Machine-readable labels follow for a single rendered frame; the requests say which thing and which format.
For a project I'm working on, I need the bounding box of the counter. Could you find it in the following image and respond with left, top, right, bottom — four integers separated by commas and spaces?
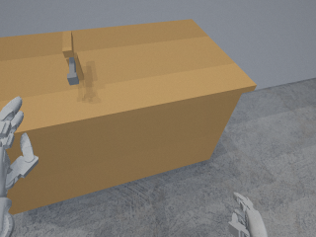
0, 19, 257, 215

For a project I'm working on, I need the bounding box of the left robot forearm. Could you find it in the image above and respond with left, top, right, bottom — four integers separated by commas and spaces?
0, 197, 15, 237

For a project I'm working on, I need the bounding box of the right robot hand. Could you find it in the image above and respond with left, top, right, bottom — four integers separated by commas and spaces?
228, 192, 268, 237

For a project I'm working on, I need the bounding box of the tap lever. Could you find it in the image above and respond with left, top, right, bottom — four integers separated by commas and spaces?
67, 57, 79, 86

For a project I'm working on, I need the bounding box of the left robot hand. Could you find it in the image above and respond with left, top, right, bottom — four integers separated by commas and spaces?
0, 96, 39, 198

